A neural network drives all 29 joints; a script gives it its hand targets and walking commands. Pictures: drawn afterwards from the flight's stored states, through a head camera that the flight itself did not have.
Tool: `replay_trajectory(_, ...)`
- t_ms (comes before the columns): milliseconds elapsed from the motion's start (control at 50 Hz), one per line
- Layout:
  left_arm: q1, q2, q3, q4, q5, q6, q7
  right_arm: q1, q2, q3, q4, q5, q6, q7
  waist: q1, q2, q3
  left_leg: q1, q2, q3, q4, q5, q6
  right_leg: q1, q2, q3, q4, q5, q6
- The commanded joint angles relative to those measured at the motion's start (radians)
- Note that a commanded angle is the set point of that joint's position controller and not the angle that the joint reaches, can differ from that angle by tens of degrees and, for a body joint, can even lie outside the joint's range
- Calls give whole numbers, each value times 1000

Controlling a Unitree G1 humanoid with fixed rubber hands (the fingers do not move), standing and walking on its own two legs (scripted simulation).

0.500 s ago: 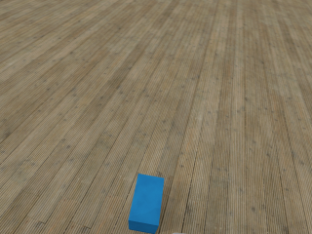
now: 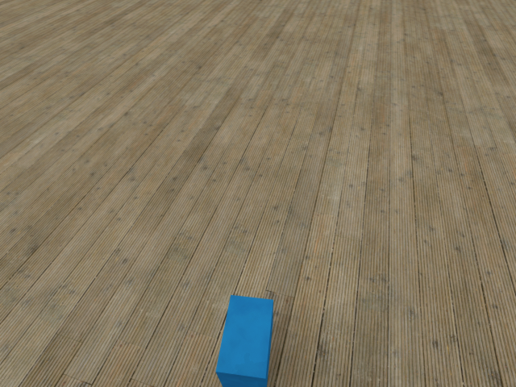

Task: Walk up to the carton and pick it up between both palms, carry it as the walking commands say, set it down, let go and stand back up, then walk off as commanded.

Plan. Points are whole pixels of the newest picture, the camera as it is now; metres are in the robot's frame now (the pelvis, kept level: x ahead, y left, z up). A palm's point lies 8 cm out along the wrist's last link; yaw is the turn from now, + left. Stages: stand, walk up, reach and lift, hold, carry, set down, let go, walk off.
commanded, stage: walk up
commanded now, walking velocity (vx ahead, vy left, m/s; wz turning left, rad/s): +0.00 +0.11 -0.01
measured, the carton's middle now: (248, 344) +0.42 +0.06 -0.67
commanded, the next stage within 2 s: stand in 1.50 s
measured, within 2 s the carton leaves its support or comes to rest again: neither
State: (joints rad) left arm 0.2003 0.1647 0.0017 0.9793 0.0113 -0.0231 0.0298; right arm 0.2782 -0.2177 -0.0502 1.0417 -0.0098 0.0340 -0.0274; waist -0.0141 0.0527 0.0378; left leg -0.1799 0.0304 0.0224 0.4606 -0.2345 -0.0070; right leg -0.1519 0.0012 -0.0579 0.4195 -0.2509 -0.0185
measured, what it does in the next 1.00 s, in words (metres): steps on the spot: right foot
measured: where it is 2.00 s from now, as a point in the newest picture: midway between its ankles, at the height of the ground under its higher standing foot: outside the picture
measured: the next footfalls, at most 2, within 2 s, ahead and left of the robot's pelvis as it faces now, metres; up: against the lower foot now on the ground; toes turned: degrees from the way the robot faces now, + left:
right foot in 0.54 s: +0.01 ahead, -0.05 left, +0.00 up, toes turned +3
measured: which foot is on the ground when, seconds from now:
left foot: down 0.00-1.00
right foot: down 0.00-0.24, up 0.26-0.52, down 0.54-1.00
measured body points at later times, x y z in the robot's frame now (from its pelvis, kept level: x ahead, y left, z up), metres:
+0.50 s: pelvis -0.02 +0.08 +0.00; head -0.01 +0.10 +0.45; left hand -0.02 +0.32 -0.17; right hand +0.05 -0.14 -0.14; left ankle +0.00 +0.19 -0.74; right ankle -0.04 -0.04 -0.73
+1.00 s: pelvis -0.03 +0.08 +0.00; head -0.01 +0.08 +0.45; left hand +0.03 +0.31 -0.15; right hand -0.01 -0.17 -0.15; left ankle +0.00 +0.19 -0.74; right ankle -0.04 -0.04 -0.74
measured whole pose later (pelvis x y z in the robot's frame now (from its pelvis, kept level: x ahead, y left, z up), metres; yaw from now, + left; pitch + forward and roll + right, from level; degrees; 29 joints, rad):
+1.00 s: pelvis -0.03 +0.08 +0.00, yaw -4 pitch -1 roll +0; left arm 0.23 0.18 0.03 1.04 0.02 0.00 0.03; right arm 0.25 -0.19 -0.03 1.04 -0.02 0.00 -0.04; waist 0.00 0.00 0.03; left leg -0.23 0.03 0.10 0.43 -0.20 0.01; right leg -0.19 0.02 0.03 0.42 -0.23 0.00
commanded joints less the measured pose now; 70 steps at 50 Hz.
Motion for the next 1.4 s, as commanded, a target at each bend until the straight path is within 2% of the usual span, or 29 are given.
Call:
replay_trajectory(0,100,250,71,-42,2,2,21,34,-149,-36,-36,-17,-7,-6,58,-116,-20,-39,61,-27,30,225,-10,40,-312,281,-42,412,-93)
replay_trajectory(20,141,262,86,-46,4,10,33,-1,-147,-43,-44,-17,0,6,87,-77,-17,-150,23,20,129,135,-22,80,-350,322,-54,397,-122)
replay_trajectory(40,159,277,94,-44,9,19,42,-14,-103,-43,-59,-16,8,14,95,-152,-11,-256,-4,43,225,-136,-24,105,-423,380,-74,409,-173)
replay_trajectory(60,186,278,99,-40,21,21,46,-41,-93,-46,-74,-17,18,20,117,-190,-6,-333,8,7,424,-298,-26,87,-492,436,-109,431,-233)
replay_trajectory(80,173,270,98,-37,25,19,47,-56,-71,-46,-82,-18,22,23,106,-160,-6,-341,29,-41,520,-291,-29,47,-484,400,-122,422,-246)
replay_trajectory(100,111,251,89,-42,24,20,44,-42,-52,-44,-83,-14,21,22,67,-151,-6,-312,43,-64,516,-250,-32,-4,-426,325,-125,361,-210)
replay_trajectory(120,48,232,81,-49,28,19,40,-24,-47,-39,-83,-10,17,22,34,-177,3,-274,54,-68,438,-213,-34,-50,-368,258,-131,282,-164)
replay_trajectory(160,-22,198,70,-46,35,14,24,22,-27,-22,-69,-2,7,25,17,-267,-11,-131,18,-19,237,-148,-38,-117,-260,141,-116,237,-104)
replay_trajectory(180,-1,166,60,-14,25,20,12,51,-7,-12,-61,2,-5,25,-1,-285,-42,-22,-19,16,61,-58,-18,-117,-180,83,-80,191,-88)
replay_trajectory(200,37,152,57,24,6,33,7,89,-26,-15,-58,-9,-21,25,-30,-242,-41,108,-44,65,-96,89,-18,-162,-129,35,-16,123,-65)
replay_trajectory(220,92,130,52,36,7,33,1,148,-95,-29,-44,-25,-37,19,-30,-61,-36,225,53,-48,-183,135,-32,-258,-96,6,81,-13,-20)
replay_trajectory(240,140,71,34,21,23,38,-5,147,-183,-32,-79,-23,-46,8,12,183,-50,176,322,-343,-240,279,-12,-299,-48,-21,227,-301,37)
replay_trajectory(260,143,107,43,28,-4,62,5,87,-195,-10,-82,-14,-43,10,14,223,-38,-55,351,-367,-255,225,102,-152,-51,75,234,-323,19)
replay_trajectory(280,119,133,47,39,-16,74,1,0,-133,1,-95,-15,-43,14,40,161,4,-86,284,-329,-269,81,112,-121,-51,93,278,-265,10)
replay_trajectory(300,101,127,48,40,-12,75,-5,-63,-124,6,-110,-14,-46,12,50,139,33,-105,230,-262,-274,20,101,-135,-41,87,306,-206,8)
replay_trajectory(320,103,119,50,50,-10,72,-9,-92,-119,5,-117,-19,-46,10,55,132,24,-90,194,-215,-270,19,97,-139,-39,79,321,-173,12)
replay_trajectory(380,143,99,45,85,-4,64,-10,-50,-88,13,-97,-6,-50,0,38,92,-11,-33,186,-161,-235,132,123,-125,-37,67,296,-167,26)
replay_trajectory(440,131,91,38,88,-11,56,1,-36,-78,11,-73,-6,-46,-8,25,102,2,-6,183,-169,-211,109,136,-103,-26,57,154,-153,26)
replay_trajectory(460,146,88,35,96,-12,52,4,-38,-77,9,-67,-4,-43,-9,31,91,4,-9,181,-172,-201,106,129,-67,-28,53,66,-87,24)
replay_trajectory(480,172,84,31,108,-14,46,7,-38,-76,5,-59,2,-39,-8,41,70,4,-28,178,-169,-192,90,109,-1,-38,54,-54,36,22)
replay_trajectory(500,192,98,30,119,-7,37,9,-25,-66,5,-50,9,-36,-5,37,45,0,-62,160,-168,-187,52,76,71,-68,81,-101,126,26)
replay_trajectory(520,196,121,31,115,2,26,11,-10,-53,5,-45,13,-35,0,20,13,7,-97,127,-150,-178,6,50,95,-127,141,-130,146,20)
replay_trajectory(540,155,124,30,122,0,20,5,-3,-30,7,-42,23,-33,1,-14,-93,51,-41,64,-95,-185,28,42,-22,-122,145,-113,113,3)
replay_trajectory(560,142,91,23,123,0,15,0,-11,-36,7,-32,14,-32,-1,-6,-99,46,27,66,-86,-170,56,42,-77,-111,142,-134,57,2)
replay_trajectory(580,139,81,21,125,0,11,1,-16,-35,6,-27,6,-32,-1,-2,-104,51,43,68,-90,-158,64,44,-87,-104,134,-148,48,5)
replay_trajectory(660,102,105,37,90,-2,7,6,-33,-72,-7,-38,0,-43,-14,3,-89,8,29,93,-57,-108,116,28,-57,-105,134,-94,177,2)
replay_trajectory(760,111,89,41,70,4,17,5,-26,-50,3,-35,-6,-39,-18,15,-70,1,-12,90,-37,-100,54,24,-73,-102,154,-82,120,-4)
replay_trajectory(1040,76,108,51,28,5,19,2,5,-70,-1,-43,-9,-39,-16,20,-52,-1,-3,109,-30,-110,33,29,-124,-85,185,-74,86,-16)
replay_trajectory(1380,61,122,58,-25,9,17,3,1,-82,-16,-76,-10,-29,-18,14,-62,-36,14,132,-4,-76,17,38,-195,-82,223,-28,132,-15)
